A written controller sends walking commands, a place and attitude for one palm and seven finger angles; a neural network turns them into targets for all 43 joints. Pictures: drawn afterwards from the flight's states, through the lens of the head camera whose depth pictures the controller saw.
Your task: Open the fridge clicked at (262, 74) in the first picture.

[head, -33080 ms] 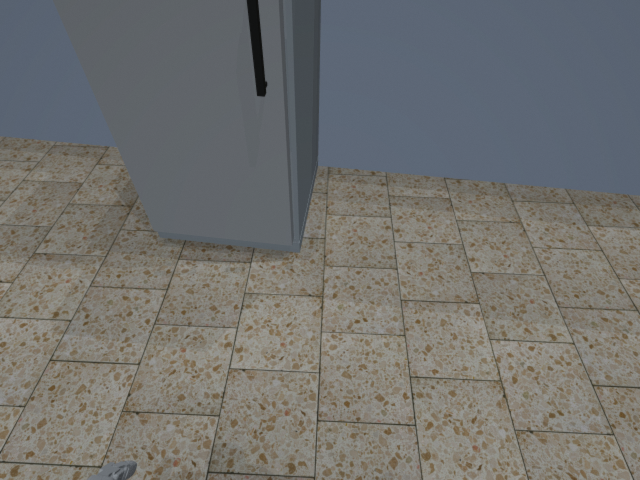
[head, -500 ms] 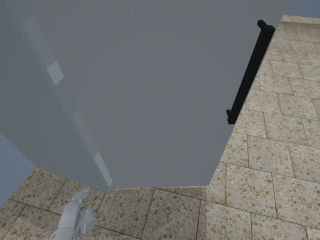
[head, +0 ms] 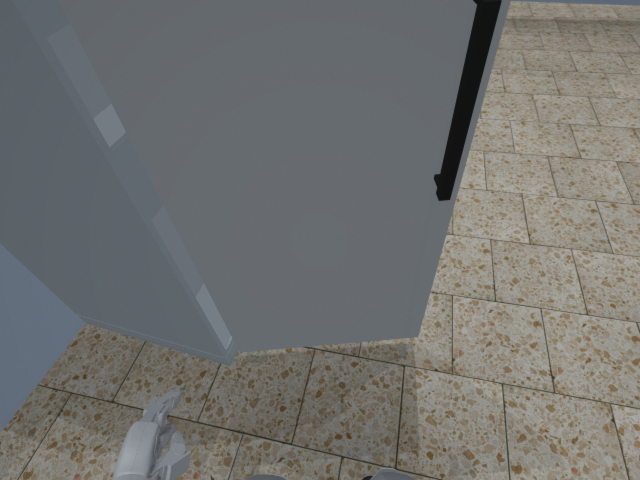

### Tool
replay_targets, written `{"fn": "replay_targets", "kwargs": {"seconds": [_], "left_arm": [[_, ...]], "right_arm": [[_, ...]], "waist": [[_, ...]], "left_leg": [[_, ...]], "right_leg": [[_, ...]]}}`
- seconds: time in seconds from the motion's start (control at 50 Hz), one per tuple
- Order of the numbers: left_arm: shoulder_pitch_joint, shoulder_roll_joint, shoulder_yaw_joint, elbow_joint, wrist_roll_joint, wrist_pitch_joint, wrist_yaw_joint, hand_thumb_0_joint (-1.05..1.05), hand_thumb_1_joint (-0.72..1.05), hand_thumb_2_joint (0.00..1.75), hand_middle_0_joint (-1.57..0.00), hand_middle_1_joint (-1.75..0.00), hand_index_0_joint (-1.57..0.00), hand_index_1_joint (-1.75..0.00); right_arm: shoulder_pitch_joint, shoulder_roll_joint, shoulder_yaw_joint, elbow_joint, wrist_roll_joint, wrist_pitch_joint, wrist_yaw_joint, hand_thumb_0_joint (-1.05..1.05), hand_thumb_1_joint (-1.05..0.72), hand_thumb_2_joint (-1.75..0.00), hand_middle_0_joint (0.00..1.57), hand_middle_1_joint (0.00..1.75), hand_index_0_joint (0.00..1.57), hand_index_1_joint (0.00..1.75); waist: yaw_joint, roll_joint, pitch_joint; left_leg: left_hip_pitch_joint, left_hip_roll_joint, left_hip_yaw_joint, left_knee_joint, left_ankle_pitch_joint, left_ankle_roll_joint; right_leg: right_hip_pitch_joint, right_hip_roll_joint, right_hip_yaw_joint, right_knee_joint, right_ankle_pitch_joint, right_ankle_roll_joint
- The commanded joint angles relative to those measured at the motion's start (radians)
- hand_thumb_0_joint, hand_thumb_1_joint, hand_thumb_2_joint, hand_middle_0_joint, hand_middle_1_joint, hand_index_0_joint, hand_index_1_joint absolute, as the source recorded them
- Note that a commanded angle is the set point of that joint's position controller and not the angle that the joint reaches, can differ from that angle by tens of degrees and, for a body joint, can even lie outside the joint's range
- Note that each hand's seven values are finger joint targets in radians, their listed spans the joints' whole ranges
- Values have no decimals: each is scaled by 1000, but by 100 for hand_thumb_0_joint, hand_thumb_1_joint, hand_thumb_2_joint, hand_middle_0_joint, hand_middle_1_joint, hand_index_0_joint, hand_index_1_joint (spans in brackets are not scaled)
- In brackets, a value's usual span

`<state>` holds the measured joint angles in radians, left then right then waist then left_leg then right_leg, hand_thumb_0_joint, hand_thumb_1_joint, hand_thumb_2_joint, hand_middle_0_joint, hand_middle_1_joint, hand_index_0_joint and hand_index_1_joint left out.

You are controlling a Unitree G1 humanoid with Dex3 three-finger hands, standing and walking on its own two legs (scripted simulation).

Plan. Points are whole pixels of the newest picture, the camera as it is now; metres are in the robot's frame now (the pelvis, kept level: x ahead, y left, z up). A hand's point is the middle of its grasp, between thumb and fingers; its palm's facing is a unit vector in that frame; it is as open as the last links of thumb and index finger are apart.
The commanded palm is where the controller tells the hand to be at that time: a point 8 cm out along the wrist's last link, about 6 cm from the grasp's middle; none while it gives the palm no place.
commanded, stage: step back with the hand held close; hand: right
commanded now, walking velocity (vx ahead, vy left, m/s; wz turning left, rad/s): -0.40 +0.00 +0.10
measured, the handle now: (457, 111) +0.61 -0.17 +0.15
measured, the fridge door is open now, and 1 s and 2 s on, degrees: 69 69 69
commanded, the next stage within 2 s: stop stepping back and stand still in 0.26 s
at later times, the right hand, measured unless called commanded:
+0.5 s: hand out of the picture +0.10 -0.26 +0.18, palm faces +0.31 +0.83 -0.47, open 7.4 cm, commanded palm +0.07 -0.28 +0.19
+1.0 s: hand out of the picture +0.07 -0.31 +0.19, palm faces +0.38 +0.78 -0.50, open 7.4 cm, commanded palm +0.02 -0.33 +0.19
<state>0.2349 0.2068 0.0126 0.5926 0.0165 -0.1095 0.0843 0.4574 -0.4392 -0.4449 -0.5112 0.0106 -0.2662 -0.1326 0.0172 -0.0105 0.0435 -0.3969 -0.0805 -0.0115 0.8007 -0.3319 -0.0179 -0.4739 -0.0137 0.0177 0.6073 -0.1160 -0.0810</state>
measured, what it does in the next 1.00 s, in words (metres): walks backwards: left foot, then right foot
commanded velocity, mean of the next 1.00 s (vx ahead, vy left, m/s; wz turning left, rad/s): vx -0.03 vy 0.05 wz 0.01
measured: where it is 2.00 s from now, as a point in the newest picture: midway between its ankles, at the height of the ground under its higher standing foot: outside the picture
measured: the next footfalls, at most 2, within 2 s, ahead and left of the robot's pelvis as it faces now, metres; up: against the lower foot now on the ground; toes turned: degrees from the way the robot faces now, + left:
left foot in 0.16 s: -0.11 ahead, +0.14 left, +0.00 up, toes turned +2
right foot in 0.60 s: -0.09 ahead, -0.14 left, +0.00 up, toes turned +0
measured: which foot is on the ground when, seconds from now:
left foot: up 0.00-0.14, down 0.16-0.62, up 0.64-0.96, down 0.98-1.00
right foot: down 0.00-0.42, up 0.44-0.58, down 0.60-1.00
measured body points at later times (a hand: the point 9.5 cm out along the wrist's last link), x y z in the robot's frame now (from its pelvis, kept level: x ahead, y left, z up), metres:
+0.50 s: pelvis -0.10 +0.00 +0.01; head -0.11 -0.05 +0.45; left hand +0.04 +0.26 -0.04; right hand +0.08 -0.30 +0.21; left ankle -0.15 +0.14 -0.72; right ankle +0.01 -0.08 -0.68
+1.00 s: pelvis -0.15 -0.04 +0.02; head -0.17 -0.06 +0.47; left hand -0.02 +0.18 -0.06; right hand +0.04 -0.35 +0.22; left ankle -0.18 +0.04 -0.72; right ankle -0.08 -0.11 -0.72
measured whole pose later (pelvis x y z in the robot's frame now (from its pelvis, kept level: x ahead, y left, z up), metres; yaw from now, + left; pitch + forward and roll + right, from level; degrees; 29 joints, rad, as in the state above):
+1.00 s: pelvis -0.15 -0.04 +0.02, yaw +5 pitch +0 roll +2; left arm 0.27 0.15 -0.04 0.62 0.03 -0.08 0.07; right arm 0.57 -0.49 -0.44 -0.45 0.03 -0.16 -0.15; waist 0.00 0.01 -0.09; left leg -0.13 -0.06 0.07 0.36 -0.33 0.09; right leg -0.36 0.02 -0.07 0.53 -0.30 -0.01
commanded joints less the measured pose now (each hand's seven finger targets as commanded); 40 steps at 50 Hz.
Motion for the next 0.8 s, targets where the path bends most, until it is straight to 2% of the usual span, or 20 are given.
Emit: {"fn": "replay_targets", "kwargs": {"seconds": [0.0,0.08,0.14,0.18,0.2,0.22,0.26,0.3,0.34,0.36,0.38,0.4,0.42,0.48,0.54,0.56,0.6,0.66,0.72,0.78], "left_arm": [[-91,154,77,-152,-2,-83,-9,0,90,90,-20,-30,-20,-30],[-90,135,60,-85,6,-86,-18,0,90,90,-20,-30,-20,-30],[-89,102,42,-54,6,-70,-8,0,90,90,-20,-30,-20,-30],[-115,106,38,-69,1,-77,16,0,90,90,-20,-30,-20,-30],[-123,125,59,-72,-18,-78,21,0,90,90,-20,-30,-20,-30],[-116,138,66,-85,-22,-70,19,0,90,90,-20,-30,-20,-30],[-143,138,57,-120,-17,-53,5,0,90,90,-20,-30,-20,-30],[-172,142,61,-147,-1,-44,-6,0,90,90,-20,-30,-20,-30],[-191,132,60,-169,9,-28,-14,0,90,90,-20,-30,-20,-30],[-181,119,60,-173,3,-20,-13,0,90,90,-20,-30,-20,-30],[-160,106,60,-168,-11,-12,-12,0,90,90,-20,-30,-20,-30],[-140,111,73,-146,-15,-14,-13,0,90,90,-20,-30,-20,-30],[-123,106,64,-120,-5,-8,-12,0,90,90,-20,-30,-20,-30],[-125,86,12,-115,-7,-19,-1,0,90,90,-20,-30,-20,-30],[-84,129,34,-56,-16,-75,34,0,90,90,-20,-30,-20,-30],[-62,153,43,-53,-22,-91,39,0,90,90,-20,-30,-20,-30],[-80,189,51,-98,-35,-111,47,0,90,90,-20,-30,-20,-30],[-84,124,31,-82,-3,-131,12,0,90,90,-20,-30,-20,-30],[-84,104,27,-96,-1,-138,-28,0,90,90,-20,-30,-20,-30],[-106,95,15,-110,4,-99,-37,0,90,90,-20,-30,-20,-30]], "right_arm": [[85,-168,-179,-180,26,-85,-10,0,-90,-90,20,30,20,30],[59,-141,-100,-180,60,-85,-2,0,-90,-90,20,30,20,30],[-71,-190,-83,-171,50,-97,-9,0,-90,-90,20,30,20,30],[-147,-213,-79,-180,38,-94,-14,0,-90,-90,20,30,20,30],[-193,-200,-49,-230,47,-88,-7,0,-90,-90,20,30,20,30],[-129,-229,-96,-214,54,-72,-5,0,-90,-90,20,30,20,30],[-41,-225,-123,-227,67,-65,6,0,-90,-90,20,30,20,30],[49,-239,-174,-229,78,-62,14,0,-90,-90,20,30,20,30],[103,-243,-210,-236,92,-63,23,0,-90,-90,20,30,20,30],[164,-245,-226,-201,96,-55,22,0,-90,-90,20,30,20,30],[191,-250,-217,-200,93,-50,19,0,-90,-90,20,30,20,30],[196,-269,-229,-220,104,-37,10,0,-90,-90,20,30,20,30],[172,-232,-192,-212,94,-21,0,0,-90,-90,20,30,20,30],[37,-169,-112,-146,65,4,-8,0,-90,-90,20,30,20,30],[-189,-85,-3,-12,32,17,-32,0,-90,-90,20,30,20,30],[-242,-72,29,-25,24,14,-40,0,-90,-90,20,30,20,30],[-295,-108,42,-115,11,4,-48,0,-90,-90,20,30,20,30],[-283,-158,-4,-297,15,-22,-40,0,-90,-90,20,30,20,30],[-35,-158,-47,-338,16,-10,-37,0,-90,-90,20,30,20,30],[147,-144,-86,-266,19,17,-38,0,-90,-90,20,30,20,30]], "waist": [[-39,-194,-178],[-25,-165,-165],[-16,50,-205],[-13,25,-300],[-16,86,-358],[-15,44,-351],[-34,-137,-337],[-54,-268,-292],[-57,-270,-211],[-59,-184,-190],[-50,51,-166],[-54,245,-163],[-37,225,-52],[3,101,-46],[3,23,-39],[4,-35,-47],[-16,-214,-78],[1,-292,-91],[-25,-158,-139],[-29,-250,-133]], "left_leg": [[312,-18,3,-11,-99,10],[182,48,-24,-454,-93,46],[-2,235,-186,-546,320,66],[26,169,-39,-433,567,6],[52,96,-7,-400,567,-64],[22,63,5,-382,512,-82],[47,14,11,-299,185,-66],[189,-6,21,-265,-74,-8],[322,4,30,-294,-125,48],[265,45,-11,-384,-214,77],[-52,190,-165,-602,-435,133],[-342,421,-436,-750,-575,235],[-353,461,-429,-733,-489,282],[-92,291,-122,-559,-114,146],[0,201,-34,-447,-76,79],[36,174,-20,-369,-34,61],[-15,76,18,-192,-41,14],[-63,60,-53,72,-157,18],[10,64,-26,26,-29,14],[172,8,95,-94,-30,26]], "right_leg": [[-144,-260,264,-400,-512,-75],[125,-214,227,-344,-329,37],[368,-102,18,-46,80,82],[520,-88,-54,-81,333,77],[573,-94,-36,-82,426,64],[599,-104,-25,-111,467,46],[517,-154,48,-225,318,13],[259,-210,139,-383,-68,11],[-11,-194,129,-434,-458,56],[-25,-111,41,-298,-478,92],[158,27,-97,78,-346,148],[253,86,-33,460,-310,158],[99,54,35,632,-291,138],[44,-44,5,326,-226,96],[239,-15,-39,-108,-175,69],[270,-44,6,-201,-170,60],[336,-225,291,-319,-99,2],[321,-263,454,-489,-249,113],[294,-242,309,-490,-392,62],[141,-175,156,-547,-530,73]]}}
